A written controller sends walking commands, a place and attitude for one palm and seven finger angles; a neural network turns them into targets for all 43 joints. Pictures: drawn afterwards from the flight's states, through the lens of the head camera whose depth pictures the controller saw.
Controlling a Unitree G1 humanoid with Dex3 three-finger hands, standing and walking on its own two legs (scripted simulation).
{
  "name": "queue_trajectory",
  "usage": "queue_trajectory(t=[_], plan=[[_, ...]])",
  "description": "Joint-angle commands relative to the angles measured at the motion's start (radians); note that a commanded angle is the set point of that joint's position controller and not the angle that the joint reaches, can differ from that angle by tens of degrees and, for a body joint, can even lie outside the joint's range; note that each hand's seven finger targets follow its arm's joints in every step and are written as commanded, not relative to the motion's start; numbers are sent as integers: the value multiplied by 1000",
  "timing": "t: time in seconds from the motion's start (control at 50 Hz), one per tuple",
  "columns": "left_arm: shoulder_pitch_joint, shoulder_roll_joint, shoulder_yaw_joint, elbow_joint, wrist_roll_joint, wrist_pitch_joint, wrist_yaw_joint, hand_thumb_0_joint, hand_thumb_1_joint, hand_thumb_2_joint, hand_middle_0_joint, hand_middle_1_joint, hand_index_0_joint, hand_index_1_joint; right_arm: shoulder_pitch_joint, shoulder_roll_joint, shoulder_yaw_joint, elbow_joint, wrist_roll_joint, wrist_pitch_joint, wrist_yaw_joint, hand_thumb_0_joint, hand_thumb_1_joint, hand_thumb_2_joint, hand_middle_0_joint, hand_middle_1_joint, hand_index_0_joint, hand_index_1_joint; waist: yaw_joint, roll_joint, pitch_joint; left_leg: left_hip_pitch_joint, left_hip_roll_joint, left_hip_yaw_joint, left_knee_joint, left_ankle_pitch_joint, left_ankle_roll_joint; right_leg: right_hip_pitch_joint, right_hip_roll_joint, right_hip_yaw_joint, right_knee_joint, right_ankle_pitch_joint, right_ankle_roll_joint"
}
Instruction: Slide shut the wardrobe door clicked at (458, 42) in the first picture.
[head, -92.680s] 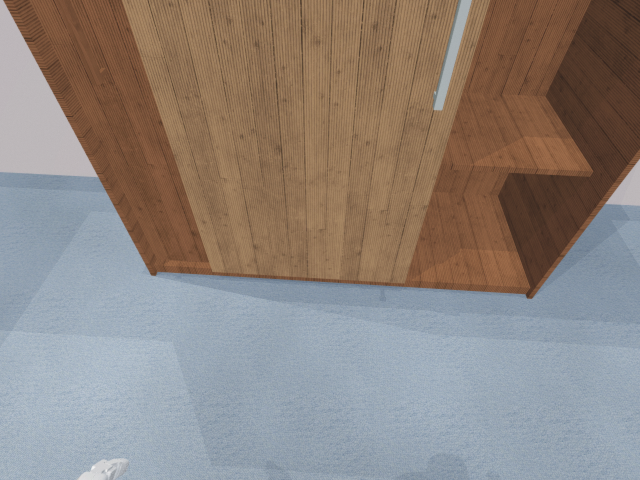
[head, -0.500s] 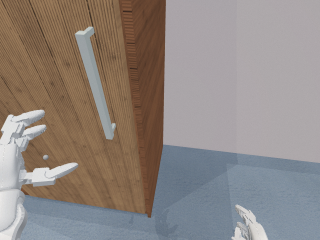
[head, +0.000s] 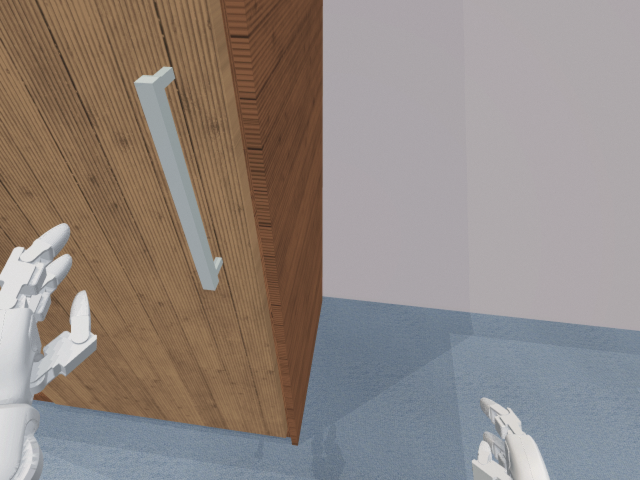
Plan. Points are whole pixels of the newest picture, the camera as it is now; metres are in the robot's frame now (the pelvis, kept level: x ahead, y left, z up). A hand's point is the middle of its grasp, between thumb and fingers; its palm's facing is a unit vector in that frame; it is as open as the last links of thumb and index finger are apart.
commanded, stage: draw the hand back to the body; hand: left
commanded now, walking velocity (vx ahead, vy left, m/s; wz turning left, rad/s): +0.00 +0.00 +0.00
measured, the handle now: (191, 196) +0.39 +0.23 +0.18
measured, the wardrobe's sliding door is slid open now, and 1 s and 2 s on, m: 0.01 0.01 0.01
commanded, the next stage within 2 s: step back with the hand held close in 0.24 s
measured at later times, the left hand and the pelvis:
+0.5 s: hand (75, 323) +0.19 +0.27 +0.17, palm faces +0.46 -0.79 -0.41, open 7.4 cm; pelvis -0.01 +0.00 +0.00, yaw -2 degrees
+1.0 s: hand (16, 386) +0.13 +0.30 +0.15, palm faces +0.45 -0.77 -0.46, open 7.4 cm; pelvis -0.08 +0.03 -0.03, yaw -2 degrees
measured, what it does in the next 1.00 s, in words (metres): shifts its weight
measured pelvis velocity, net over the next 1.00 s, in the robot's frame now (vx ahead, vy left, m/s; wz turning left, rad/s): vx -0.08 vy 0.03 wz -0.03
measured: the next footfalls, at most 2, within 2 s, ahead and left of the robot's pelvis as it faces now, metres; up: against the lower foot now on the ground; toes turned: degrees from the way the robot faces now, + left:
right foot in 1.34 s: -0.09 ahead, -0.10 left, +0.00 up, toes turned +4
right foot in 1.86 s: -0.30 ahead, -0.08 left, +0.00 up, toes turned -7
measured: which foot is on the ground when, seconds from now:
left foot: down 0.00-1.00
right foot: down 0.00-1.00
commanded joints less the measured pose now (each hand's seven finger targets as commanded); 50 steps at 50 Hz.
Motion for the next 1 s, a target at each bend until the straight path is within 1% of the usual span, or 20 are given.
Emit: queue_trajectory(t=[0.0,0.04,0.08,0.32,0.34,0.36,0.38,0.4,0.44,0.48,0.5,0.54,0.58,0.6,0.62,0.7,0.74,0.8,0.92,0.98], plan=[[-113,186,110,-205,-6,-65,20,0,900,900,-200,-300,-200,-300,-120,-100,-42,-157,6,-50,-9,0,-900,-900,200,300,200,300,-9,18,-61,-10,50,-45,-72,213,-31,0,-37,46,-66,145,-8],[-115,187,113,-202,-7,-64,20,0,900,900,-200,-300,-200,-300,-125,-99,-40,-157,4,-50,-9,0,-900,-900,200,300,200,300,-8,0,-53,-11,49,-48,-72,212,-28,-3,-37,48,-68,147,-7],[-121,184,108,-214,-5,-65,19,0,900,900,-200,-300,-200,-300,-128,-97,-39,-156,3,-49,-7,0,-900,-900,200,300,200,300,-8,33,-64,0,48,-44,-71,214,-28,-1,-39,52,-70,149,-8],[-103,186,116,-197,-8,-68,20,0,900,900,-200,-300,-200,-300,-132,-95,-41,-150,3,-50,-7,0,-900,-900,200,300,200,300,-7,-7,-51,1,47,-42,-77,208,-26,3,-39,53,-85,144,-5],[-176,256,184,-179,-11,-67,31,0,900,900,-200,-300,-200,-300,-134,-99,-43,-138,6,-45,-12,0,-900,-900,200,300,200,300,-7,3,-47,-5,46,-40,-80,184,-27,-3,-38,60,-97,121,-7],[-304,353,284,-264,-7,-126,41,0,900,900,-200,-300,-200,-300,-125,-116,-33,-190,18,-28,-11,0,-900,-900,200,300,200,300,-53,-28,32,-61,49,-47,-45,72,-7,-151,-89,212,-167,150,-8],[-181,252,211,-150,-5,-135,32,0,900,900,-200,-300,-200,-300,-116,-105,-35,-162,9,-14,-13,0,-900,-900,200,300,200,300,-63,-72,18,-42,39,-57,-7,54,-2,-187,-122,232,-183,137,-15],[-162,233,188,-151,5,-147,27,0,900,900,-200,-300,-200,-300,-116,-109,-38,-170,8,-2,-11,0,-900,-900,200,300,200,300,-60,-47,2,-38,38,-54,0,71,-3,-192,-133,237,-178,162,-18],[-86,186,141,-122,12,-153,25,0,900,900,-200,-300,-200,-300,-105,-114,-47,-176,7,13,-8,0,-900,-900,200,300,200,300,-63,-42,-66,-19,53,-44,0,104,-2,-191,-140,223,-151,180,-9],[-61,198,147,-162,17,-164,32,0,900,900,-200,-300,-200,-300,-101,-121,-55,-191,10,22,-8,0,-900,-900,200,300,200,300,-62,-26,-126,-18,69,-47,-24,165,-3,-161,-127,195,-100,233,-2],[-51,215,162,-184,19,-169,36,0,900,900,-200,-300,-200,-300,-106,-127,-57,-200,7,26,-12,0,-900,-900,200,300,200,300,-58,10,-149,-19,76,-54,-41,213,-3,-138,-115,169,-65,280,2],[-6,234,196,-208,21,-173,44,0,900,900,-200,-300,-200,-300,-100,-123,-63,-218,9,37,-16,0,-900,-900,200,300,200,300,-55,-16,-193,-38,97,-66,-52,298,-3,-96,-91,140,0,341,13],[33,254,231,-233,22,-176,50,0,900,900,-200,-300,-200,-300,-97,-122,-70,-235,10,49,-17,0,-900,-900,200,300,200,300,-55,-32,-218,-74,109,-75,-45,352,-3,-63,-83,136,48,401,16],[50,280,259,-246,23,-179,53,0,900,900,-200,-300,-200,-300,-102,-125,-72,-239,9,54,-19,0,-900,-900,200,300,200,300,-51,-11,-230,-91,115,-84,-47,366,-2,-51,-81,132,72,412,17],[67,262,251,-248,21,-179,53,0,900,900,-200,-300,-200,-300,-98,-118,-72,-249,11,57,-19,0,-900,-900,200,300,200,300,-53,-16,-223,-120,122,-90,-51,358,-2,-44,-76,130,92,400,19],[94,255,265,-250,25,-190,57,0,900,900,-200,-300,-200,-300,-90,-127,-78,-253,11,56,-22,0,-900,-900,200,300,200,300,-57,31,-190,-260,144,-112,-70,241,15,-12,-66,139,157,370,22],[87,246,261,-259,31,-199,61,0,900,900,-200,-300,-200,-300,-77,-128,-80,-254,12,47,-23,0,-900,-900,200,300,200,300,-61,28,-175,-319,156,-124,-80,163,25,-4,-63,143,195,341,24],[47,235,256,-269,40,-211,62,0,900,900,-200,-300,-200,-300,-77,-134,-80,-249,11,31,-24,0,-900,-900,200,300,200,300,-63,62,-136,-439,181,-160,-123,-31,48,17,-47,136,260,242,27],[-48,220,253,-267,67,-232,65,0,900,900,-200,-300,-200,-300,-63,-138,-78,-240,10,4,-30,0,-900,-900,200,300,200,300,-75,32,-57,-655,209,-213,-154,-411,87,53,-39,140,346,110,29],[-79,216,250,-270,75,-243,65,0,900,900,-200,-300,-200,-300,-49,-135,-79,-234,9,-7,-28,0,-900,-900,200,300,200,300,-79,-9,-52,-657,171,-189,-83,-477,83,-3,-63,187,295,20,11]])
